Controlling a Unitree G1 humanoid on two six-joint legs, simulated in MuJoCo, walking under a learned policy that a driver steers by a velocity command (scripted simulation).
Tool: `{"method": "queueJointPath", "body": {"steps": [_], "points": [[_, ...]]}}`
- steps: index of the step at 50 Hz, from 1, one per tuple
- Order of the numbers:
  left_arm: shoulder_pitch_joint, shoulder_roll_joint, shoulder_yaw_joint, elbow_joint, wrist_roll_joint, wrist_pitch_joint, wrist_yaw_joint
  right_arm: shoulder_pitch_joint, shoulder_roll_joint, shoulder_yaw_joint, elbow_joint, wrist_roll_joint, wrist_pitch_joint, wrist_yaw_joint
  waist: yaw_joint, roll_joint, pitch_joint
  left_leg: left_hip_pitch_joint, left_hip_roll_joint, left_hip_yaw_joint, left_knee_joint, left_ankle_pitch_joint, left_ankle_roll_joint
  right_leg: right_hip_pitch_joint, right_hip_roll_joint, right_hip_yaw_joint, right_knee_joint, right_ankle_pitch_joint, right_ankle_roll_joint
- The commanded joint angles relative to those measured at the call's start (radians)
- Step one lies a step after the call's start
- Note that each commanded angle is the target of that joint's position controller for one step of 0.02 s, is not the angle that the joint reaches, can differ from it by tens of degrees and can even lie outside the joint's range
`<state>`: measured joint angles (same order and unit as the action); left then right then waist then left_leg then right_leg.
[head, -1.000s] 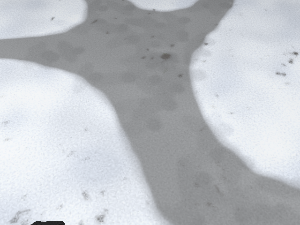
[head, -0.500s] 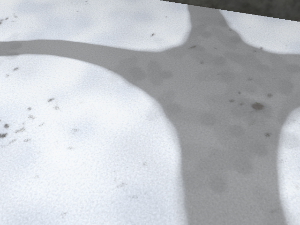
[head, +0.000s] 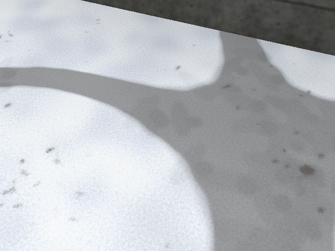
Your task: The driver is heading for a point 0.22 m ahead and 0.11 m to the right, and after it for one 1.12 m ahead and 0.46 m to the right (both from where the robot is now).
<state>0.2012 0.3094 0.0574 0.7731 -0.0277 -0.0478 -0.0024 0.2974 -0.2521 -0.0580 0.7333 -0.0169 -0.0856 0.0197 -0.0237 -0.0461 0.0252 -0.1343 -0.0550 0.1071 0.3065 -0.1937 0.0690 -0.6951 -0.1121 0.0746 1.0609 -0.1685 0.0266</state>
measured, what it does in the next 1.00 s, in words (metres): walks ahead, turning right: right foot, then left foot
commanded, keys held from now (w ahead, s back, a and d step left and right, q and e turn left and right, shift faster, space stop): w+e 1.00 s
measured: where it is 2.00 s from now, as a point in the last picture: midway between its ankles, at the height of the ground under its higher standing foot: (267, 152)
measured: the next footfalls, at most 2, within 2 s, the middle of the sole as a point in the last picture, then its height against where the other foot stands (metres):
right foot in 0.28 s outside the picture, level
left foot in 0.76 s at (179, 214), level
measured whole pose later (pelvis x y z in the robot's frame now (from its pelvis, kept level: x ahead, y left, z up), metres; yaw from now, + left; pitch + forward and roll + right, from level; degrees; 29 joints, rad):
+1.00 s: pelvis +0.55 -0.13 +0.00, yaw -35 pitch +1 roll +2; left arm 0.23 0.32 0.07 0.64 -0.02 -0.01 0.00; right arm 0.29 -0.26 -0.06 0.77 -0.01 -0.10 0.00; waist -0.04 -0.06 0.02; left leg -0.17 -0.02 0.09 0.36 -0.20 0.03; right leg -0.65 -0.07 0.06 1.12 -0.27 0.01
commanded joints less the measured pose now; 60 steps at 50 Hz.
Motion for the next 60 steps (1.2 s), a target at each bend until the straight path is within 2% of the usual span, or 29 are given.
{"method": "queueJointPath", "body": {"steps": [1,5,9,12,13,14,15,16,17,18,19,20,21,24,29,32,34,36,37,38,39,40,41,42,44,46,49,55,60], "points": [[0.006,0.043,0.012,-0.048,0.004,-0.005,-0.006,-0.066,-0.132,-0.034,-0.054,-0.002,-0.027,-0.014,0.022,0.097,0.001,-0.014,0.262,-0.073,-0.17,0.289,0.128,0.002,-0.009,0.032,-0.132,0.195,0.005],[-0.124,0.009,-0.004,-0.093,0.008,-0.011,-0.031,-0.015,-0.162,-0.043,-0.016,0.009,-0.019,-0.024,-0.037,0.082,0.049,0.056,0.285,-0.005,-0.178,0.278,0.104,0.008,0.008,-0.034,-0.333,0.293,-0.019],[-0.2,0.017,-0.004,-0.155,0.009,-0.009,-0.057,0.028,-0.188,-0.056,0.019,0.028,0.011,-0.029,-0.056,0.088,0.071,0.221,0.338,0.021,-0.101,0.392,0.087,-0.052,0.027,-0.081,-0.417,0.15,-0.066],[-0.117,0.063,0.02,-0.168,0.01,-0.001,-0.066,-0.002,-0.231,-0.067,0.014,0.035,0.034,-0.045,0.014,0.145,-0.019,0.26,0.335,0.065,0.1,0.857,0.047,0.124,0.116,-0.172,-0.423,-0.013,-0.124],[0.005,0.1,0.043,-0.144,0.008,0.002,-0.062,-0.016,-0.237,-0.067,0.011,0.037,0.043,-0.05,0.086,0.142,-0.086,0.226,0.31,0.088,0.268,0.945,0.025,0.287,0.162,-0.192,-0.455,-0.014,-0.154],[0.166,0.162,0.075,-0.107,0.006,0.006,-0.047,-0.016,-0.22,-0.058,0.005,0.036,0.041,-0.055,0.168,0.107,-0.171,0.079,0.267,0.106,0.507,0.83,-0.014,0.56,0.174,-0.145,-0.509,0.054,-0.196],[0.244,0.281,0.104,-0.096,0.005,0.01,-0.026,0.068,-0.109,-0.023,-0.04,0.001,0.023,-0.048,0.125,-0.136,-0.278,-0.336,0.14,0.092,0.891,0.128,-0.08,0.947,-0.08,0.293,-0.512,0.072,-0.34],[0.235,0.27,0.091,-0.127,0.003,-0.003,-0.032,0.058,-0.089,-0.001,-0.061,0.007,-0.017,-0.031,0.11,-0.165,-0.438,-0.57,-0.016,-0.138,1.109,-0.408,-0.102,1.119,-0.229,0.774,-0.699,-0.071,-0.483],[0.224,0.198,0.071,-0.126,0.011,-0.01,-0.034,-0.06,-0.169,-0.022,-0.083,0.048,-0.043,-0.016,0.159,-0.065,-0.356,-0.677,0.049,-0.226,1.131,-0.34,-0.079,1.077,-0.204,0.665,-0.748,-0.104,-0.418],[0.176,0.163,0.062,-0.126,0.008,-0.015,-0.031,-0.11,-0.165,-0.017,-0.103,0.057,-0.056,-0.013,0.133,-0.021,-0.228,-0.693,0.092,-0.208,1.06,-0.254,-0.061,0.936,-0.166,0.526,-0.751,-0.061,-0.376],[0.107,0.135,0.052,-0.137,0.006,-0.015,-0.029,-0.117,-0.157,-0.016,-0.098,0.035,-0.058,-0.021,0.083,0.049,-0.142,-0.648,0.133,-0.198,0.965,-0.194,-0.062,0.778,-0.123,0.418,-0.756,0.035,-0.343],[0.058,0.104,0.041,-0.153,0.013,-0.015,-0.025,-0.109,-0.17,-0.026,-0.094,0.015,-0.05,-0.027,0.046,0.037,-0.103,-0.574,0.159,-0.197,0.896,-0.154,-0.071,0.659,-0.09,0.346,-0.775,0.133,-0.329],[0.033,0.095,0.036,-0.167,0.022,-0.015,-0.021,-0.09,-0.169,-0.029,-0.091,0.01,-0.037,-0.026,0.02,0.014,-0.089,-0.519,0.167,-0.197,0.869,-0.131,-0.081,0.584,-0.067,0.317,-0.799,0.177,-0.327],[0.036,0.121,0.043,-0.159,0.019,-0.021,-0.007,-0.083,-0.133,-0.02,-0.089,-0.001,-0.01,-0.03,0.002,0.007,-0.068,-0.486,0.159,-0.166,0.747,-0.07,-0.126,0.471,-0.033,0.232,-0.825,0.298,-0.331],[0.097,0.144,0.05,-0.13,0.005,-0.006,0.015,-0.271,-0.086,0.004,-0.128,0.007,-0.014,-0.022,0.074,-0.035,-0.042,-0.416,0.091,-0.151,0.366,0.225,-0.153,0.422,0.04,0.167,-0.797,0.183,-0.259],[0.144,0.15,0.053,-0.111,-0.001,0.003,0.018,-0.337,-0.109,-0.002,-0.145,0.023,-0.027,-0.007,0.101,-0.046,-0.038,-0.376,0.061,-0.168,0.254,0.254,-0.143,0.468,0.012,0.24,-0.755,0.106,-0.247],[0.152,0.141,0.051,-0.106,-0.001,0.009,0.021,-0.332,-0.136,-0.014,-0.147,0.026,-0.036,0.001,0.09,-0.058,-0.041,-0.352,0.054,-0.191,0.201,0.203,-0.121,0.525,-0.011,0.309,-0.699,0.07,-0.233],[0.128,0.137,0.053,-0.112,0.004,0.013,0.022,-0.268,-0.157,-0.028,-0.134,0.028,-0.045,0.003,0.046,-0.088,-0.047,-0.267,0.052,-0.184,0.168,0.133,-0.085,0.541,-0.018,0.354,-0.635,0.086,-0.211],[0.116,0.113,0.045,-0.119,0.007,0.014,0.02,-0.184,-0.174,-0.04,-0.112,0.023,-0.05,-0.002,0.0,-0.085,-0.082,-0.142,0.054,-0.169,0.13,0.138,-0.057,0.522,0.02,0.337,-0.559,0.124,-0.185],[0.111,0.059,0.026,-0.134,0.014,0.009,0.016,-0.057,-0.215,-0.056,-0.1,0.005,-0.055,-0.01,-0.06,-0.027,-0.194,0.085,0.171,-0.267,0.151,0.11,0.001,0.439,0.073,0.277,-0.346,0.084,-0.148],[0.222,0.0,0.007,-0.159,-0.001,0.001,0.018,0.069,-0.302,-0.078,-0.078,-0.015,-0.046,-0.015,-0.045,0.229,-0.344,0.448,0.401,-0.656,0.107,-0.073,0.153,0.116,0.219,0.126,-0.003,-0.207,-0.07],[0.245,0.058,0.009,-0.163,-0.009,-0.004,0.018,0.091,-0.256,-0.07,-0.064,0.011,-0.037,-0.007,-0.042,0.356,-0.344,0.477,0.488,-0.926,0.012,-0.314,0.198,-0.067,0.179,0.107,0.182,-0.422,-0.051],[0.178,0.134,0.031,-0.156,-0.012,0.001,0.017,0.041,-0.182,-0.05,-0.079,0.019,-0.031,-0.011,-0.06,0.233,-0.207,0.362,0.452,-0.81,-0.014,-0.391,0.159,-0.12,0.126,0.116,0.258,-0.338,-0.042],[0.104,0.141,0.034,-0.169,-0.002,0.007,0.017,-0.004,-0.155,-0.04,-0.085,0.014,-0.021,-0.016,-0.057,0.159,-0.121,0.243,0.409,-0.659,-0.017,-0.299,0.123,-0.109,0.092,0.073,0.264,-0.264,-0.037],[0.056,0.114,0.039,-0.188,0.009,0.012,0.009,-0.062,-0.115,-0.024,-0.073,0.005,-0.017,-0.02,-0.017,0.149,-0.028,0.066,0.333,-0.466,-0.064,-0.099,0.1,-0.053,0.036,0.063,0.185,-0.173,-0.036],[0.073,0.074,0.033,-0.187,-0.001,0.023,0.001,-0.075,-0.109,-0.023,-0.057,0.009,-0.023,-0.021,0.003,0.176,-0.014,0.0,0.303,-0.352,-0.108,-0.006,0.1,-0.005,0.017,0.036,0.143,-0.144,-0.031],[0.026,0.046,0.024,-0.209,0.006,0.032,0.001,-0.061,-0.148,-0.037,-0.025,0.009,-0.03,-0.022,0.003,0.138,0.0,0.006,0.32,-0.25,-0.144,0.122,0.126,-0.045,0.002,0.029,0.048,-0.074,-0.011],[-0.122,0.017,0.01,-0.236,0.006,0.017,-0.03,-0.035,-0.195,-0.046,0.02,0.017,-0.012,-0.028,-0.047,0.11,0.023,0.07,0.299,-0.05,-0.143,0.233,0.089,0.0,0.013,-0.042,-0.267,0.178,-0.02],[-0.206,0.015,0.009,-0.281,0.006,0.014,-0.051,0.04,-0.233,-0.055,0.072,0.046,0.011,-0.02,-0.053,0.107,0.056,0.161,0.35,-0.01,-0.095,0.389,0.075,0.087,0.059,-0.097,-0.423,0.05,-0.084]]}}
